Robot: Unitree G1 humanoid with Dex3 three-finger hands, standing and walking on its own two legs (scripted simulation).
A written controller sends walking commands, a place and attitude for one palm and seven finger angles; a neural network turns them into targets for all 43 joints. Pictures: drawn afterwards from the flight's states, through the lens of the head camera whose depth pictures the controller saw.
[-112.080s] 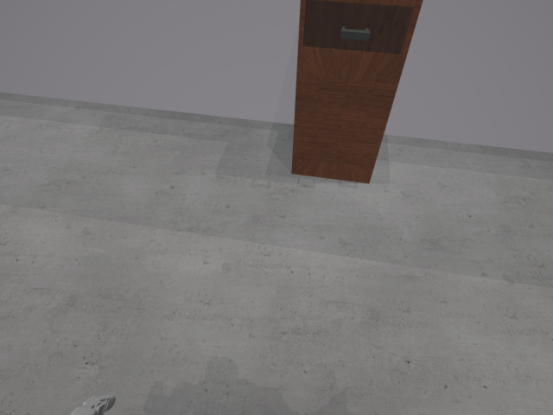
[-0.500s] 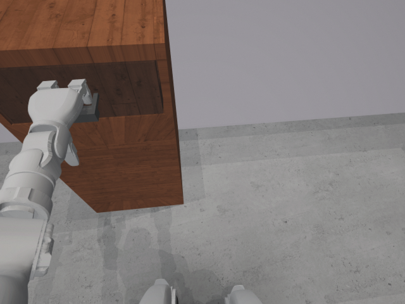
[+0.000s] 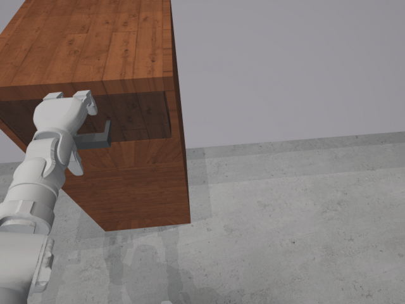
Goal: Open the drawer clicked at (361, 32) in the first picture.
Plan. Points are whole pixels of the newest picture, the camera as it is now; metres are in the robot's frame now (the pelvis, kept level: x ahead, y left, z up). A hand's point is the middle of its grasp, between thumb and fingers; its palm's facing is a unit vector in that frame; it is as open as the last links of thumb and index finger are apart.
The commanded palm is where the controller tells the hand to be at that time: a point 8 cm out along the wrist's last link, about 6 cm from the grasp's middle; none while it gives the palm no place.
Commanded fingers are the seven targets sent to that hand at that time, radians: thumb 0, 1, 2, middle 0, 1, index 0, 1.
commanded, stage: lift the fingers back up to retry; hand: left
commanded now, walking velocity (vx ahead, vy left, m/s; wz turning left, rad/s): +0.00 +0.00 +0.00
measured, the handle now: (88, 133) +0.49 +0.27 +0.02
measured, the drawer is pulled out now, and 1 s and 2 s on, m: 0.00 0.00 0.00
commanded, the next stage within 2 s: re-aim the fingers above the handle in 0.16 s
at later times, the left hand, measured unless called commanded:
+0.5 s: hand (74, 132) +0.44 +0.26 +0.09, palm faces -0.01 -0.01 -1.00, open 13.8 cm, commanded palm +0.41 +0.26 +0.14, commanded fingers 0.00 -0.50 0.30 -0.30 -1.20 -0.30 -1.20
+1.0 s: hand (65, 136) +0.43 +0.27 +0.09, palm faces -0.05 +0.01 -1.00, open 13.8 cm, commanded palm +0.42 +0.27 +0.14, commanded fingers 0.00 -0.50 0.30 -0.30 -1.20 -0.30 -1.20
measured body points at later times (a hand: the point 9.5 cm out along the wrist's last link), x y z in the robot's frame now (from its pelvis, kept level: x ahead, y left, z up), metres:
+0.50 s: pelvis +0.01 -0.02 +0.00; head +0.07 -0.03 +0.45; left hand +0.44 +0.26 +0.14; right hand +0.10 -0.29 -0.13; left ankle +0.02 +0.11 -0.71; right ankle -0.03 -0.14 -0.71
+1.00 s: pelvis +0.00 -0.02 +0.00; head +0.05 -0.03 +0.45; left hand +0.42 +0.27 +0.14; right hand +0.06 -0.30 -0.13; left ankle +0.02 +0.11 -0.71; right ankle -0.03 -0.14 -0.71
